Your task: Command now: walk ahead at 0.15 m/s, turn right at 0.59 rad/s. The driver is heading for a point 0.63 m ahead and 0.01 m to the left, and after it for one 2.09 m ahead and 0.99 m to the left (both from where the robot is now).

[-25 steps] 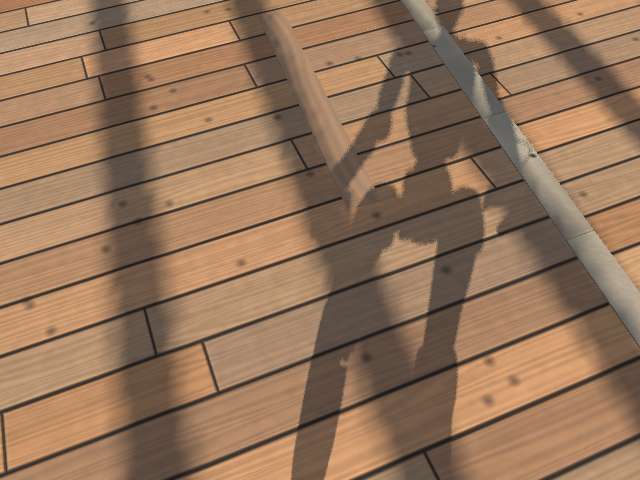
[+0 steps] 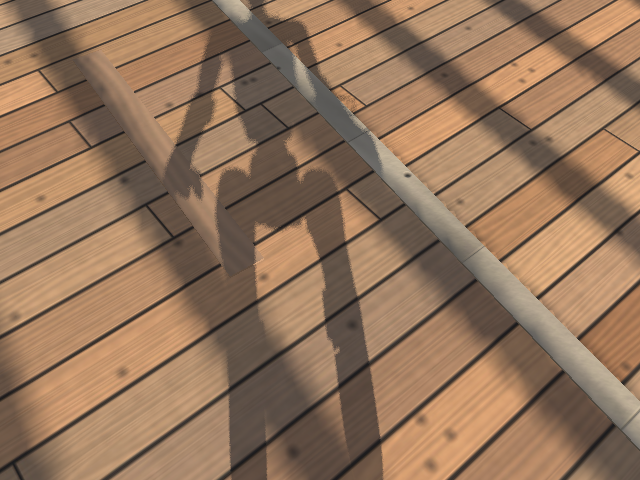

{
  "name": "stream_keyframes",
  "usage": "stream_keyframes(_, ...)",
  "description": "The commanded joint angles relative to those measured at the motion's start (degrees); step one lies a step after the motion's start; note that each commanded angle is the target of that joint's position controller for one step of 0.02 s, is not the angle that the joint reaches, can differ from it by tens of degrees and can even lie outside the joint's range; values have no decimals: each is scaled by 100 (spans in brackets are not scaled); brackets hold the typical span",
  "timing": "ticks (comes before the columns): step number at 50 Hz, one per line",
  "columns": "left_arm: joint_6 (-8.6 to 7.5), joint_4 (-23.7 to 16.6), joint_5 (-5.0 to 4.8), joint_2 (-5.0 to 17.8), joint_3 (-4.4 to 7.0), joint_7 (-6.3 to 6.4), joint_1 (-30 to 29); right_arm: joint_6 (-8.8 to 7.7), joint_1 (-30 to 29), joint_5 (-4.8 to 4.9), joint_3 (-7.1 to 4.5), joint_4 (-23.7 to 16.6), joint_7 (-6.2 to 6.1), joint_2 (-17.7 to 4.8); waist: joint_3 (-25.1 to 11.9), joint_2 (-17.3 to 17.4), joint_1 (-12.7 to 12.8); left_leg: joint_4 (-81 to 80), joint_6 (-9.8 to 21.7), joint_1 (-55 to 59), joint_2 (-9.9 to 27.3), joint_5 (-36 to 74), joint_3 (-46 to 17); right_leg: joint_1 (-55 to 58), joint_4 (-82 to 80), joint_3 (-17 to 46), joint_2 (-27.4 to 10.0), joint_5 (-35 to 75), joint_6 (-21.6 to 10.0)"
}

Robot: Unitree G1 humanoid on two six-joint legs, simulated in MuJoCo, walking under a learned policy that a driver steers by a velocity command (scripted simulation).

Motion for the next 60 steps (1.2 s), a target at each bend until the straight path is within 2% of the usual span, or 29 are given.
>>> stream_keyframes(1,59,-451,15,184,74,29,400,-24,-92,-11,-263,-228,-35,-921,-741,942,75,-1041,1269,755,1607,2657,-899,-123,-499,-55,-358,469,76)
stream_keyframes(4,63,-574,47,220,72,-29,135,75,-169,68,-313,-174,-96,-1042,-1030,805,20,-1067,1293,1018,1761,2427,-582,86,-1221,-92,-479,1111,43)
stream_keyframes(6,85,-661,37,243,76,-90,-87,158,-232,100,-329,-148,-108,-1109,-969,854,-37,-1119,1206,930,1731,1816,-314,372,-1721,-220,-473,1361,-22)
stream_keyframes(11,86,-889,27,329,116,-265,-554,186,105,287,-434,52,14,-1382,-672,956,-237,-1319,961,1044,1906,-935,-425,744,-2833,-520,-386,901,-404)
stream_keyframes(13,10,-742,43,252,122,-298,-268,202,95,364,-409,137,61,-1342,-610,782,-35,-1004,802,904,1793,-1360,-293,1435,-3818,-775,-183,1081,-616)
stream_keyframes(14,-22,-560,55,303,165,-275,61,205,167,358,-352,196,86,-1162,-658,660,64,-604,646,631,1585,-1499,-108,2081,-4190,-856,3,1109,-727)
stream_keyframes(15,-55,-384,32,486,248,-219,615,186,160,267,-220,215,125,-768,-843,206,252,395,345,55,1253,-1597,281,3011,-4499,-292,-286,1080,-917)
stream_keyframes(16,-93,-427,76,1215,383,-134,949,93,-40,49,-47,-127,222,-310,-857,-1499,223,2516,-209,-1807,377,-2473,825,4043,-5014,2115,-1732,1117,-1637)
stream_keyframes(17,-236,-461,92,1242,363,-172,1057,-11,-335,154,-185,-187,232,-774,-699,-1244,462,3564,-228,-2851,180,-2842,-44,3855,-5551,3205,-2255,637,-2260)
stream_keyframes(18,-367,-472,105,945,269,-200,942,-74,-427,311,-276,-203,264,-1072,-468,-866,407,3848,-89,-3013,453,-2379,-398,3717,-5582,2809,-2114,714,-2139)
stream_keyframes(19,-450,-482,93,747,202,-210,703,-97,-331,342,-287,-119,283,-1057,-349,-745,242,3790,-10,-2960,593,-1827,-473,3529,-5545,2299,-1882,931,-1930)
stream_keyframes(21,-479,-543,58,555,110,-188,329,-105,-222,198,-303,45,281,-1022,-269,-542,69,3412,-52,-2630,719,-986,-522,3244,-5741,1627,-1570,1666,-1684)
stream_keyframes(25,-544,-449,97,589,122,-122,435,-68,-327,187,-227,112,275,-717,-279,-231,42,2549,-261,-2293,557,93,-408,3180,-5983,852,-1300,2776,-1563)
stream_keyframes(28,-553,-270,91,652,152,-92,603,-56,-645,209,-143,34,278,-531,-128,-337,175,1614,-323,-2025,448,686,-384,3081,-6060,501,-1199,2758,-1470)
stream_keyframes(35,-577,172,48,735,232,-85,799,-55,-1076,290,-67,-214,430,-543,310,-320,325,816,63,-1989,386,596,-345,3481,-5969,-43,-1573,2815,-1315)
stream_keyframes(37,-545,210,40,806,264,-55,697,-69,-967,277,-94,-255,473,-621,191,-345,222,716,257,-1658,227,238,-215,3649,-5629,-269,-1613,3791,-1189)
stream_keyframes(38,-522,200,56,876,281,-33,623,-65,-740,266,-145,-229,468,-719,-46,-422,91,725,364,-1188,34,83,-47,3696,-5258,-411,-1564,4874,-1099)
stream_keyframes(40,-447,159,81,848,248,28,540,-24,609,253,-379,123,395,-1082,-937,-280,-573,566,645,833,-484,231,255,3254,-3396,-908,-1145,6393,-767)
stream_keyframes(41,-469,36,185,695,155,68,631,13,1533,263,-515,231,302,-1517,-1551,374,-896,589,1028,2546,435,306,-1179,1866,-1577,-1004,-899,4750,-495)
stream_keyframes(42,-613,-104,229,-39,-71,-47,1303,-13,1739,286,-562,277,326,-1889,-2245,1869,-334,-263,2110,4247,1801,-1281,-4518,-417,395,-437,317,-264,-109)
stream_keyframes(43,-791,-95,51,419,-19,-118,702,-30,1762,325,-435,236,327,-1409,-2275,1219,-739,-903,1894,4312,1775,-1965,-4994,-1007,916,476,137,-436,-261)
stream_keyframes(44,-890,-289,-124,624,33,-164,166,-39,1451,286,-399,177,298,-1275,-1465,982,-723,-993,1681,3662,1673,-1699,-4238,-1382,896,388,-97,23,-365)
stream_keyframes(45,-956,-342,-51,601,5,-132,-103,-43,1101,267,-370,63,277,-1203,-1034,363,-557,-1021,1533,2818,1475,-1136,-3650,-1204,519,322,-357,474,-430)
stream_keyframes(46,-970,-367,100,616,44,-89,-236,-37,801,230,-324,-21,263,-1047,-708,165,-356,-1099,1472,2057,1277,-505,-3190,-930,72,267,-514,746,-407)
stream_keyframes(47,-923,-376,146,611,74,-77,-127,-42,645,155,-278,-115,235,-935,-651,314,-145,-1223,1455,1584,1106,-135,-2928,-555,-149,311,-625,922,-389)
stream_keyframes(50,-755,-398,202,428,57,-56,11,-53,629,194,-291,-181,162,-935,-467,495,20,-1463,1545,885,899,509,-2422,-358,-747,155,-662,1091,-186)
stream_keyframes(53,-714,-596,244,273,-2,-26,-594,-36,839,214,-337,-135,51,-1102,-208,468,-127,-1446,1399,566,675,1297,-2001,-475,-1793,20,-521,2021,24)
stream_keyframes(56,-772,-698,253,69,-72,-76,-1161,115,1098,275,-373,-40,-50,-1148,-354,629,-342,-904,992,402,257,2280,-1540,202,-3100,-162,-50,3013,71)
stream_keyframes(60,-781,-788,140,236,2,-175,-1515,329,1361,320,-386,-3,-153,-1099,-565,782,-434,-274,785,985,402,1798,-2225,503,-3969,38,272,2991,29)
Keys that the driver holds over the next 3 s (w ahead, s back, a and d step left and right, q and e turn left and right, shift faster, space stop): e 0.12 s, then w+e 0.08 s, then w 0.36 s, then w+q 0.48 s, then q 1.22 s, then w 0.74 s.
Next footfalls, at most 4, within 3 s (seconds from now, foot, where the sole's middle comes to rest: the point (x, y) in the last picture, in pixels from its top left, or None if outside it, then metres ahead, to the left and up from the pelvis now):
0.30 right None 0.09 -0.15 -0.77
0.80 left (323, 472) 0.45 0.01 -0.77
1.28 right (403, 352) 0.72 -0.16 -0.77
1.72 left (303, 413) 0.58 0.06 -0.77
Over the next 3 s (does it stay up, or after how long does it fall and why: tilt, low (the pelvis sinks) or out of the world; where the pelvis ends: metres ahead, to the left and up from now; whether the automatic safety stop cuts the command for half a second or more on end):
stays up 0.69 0.12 0.00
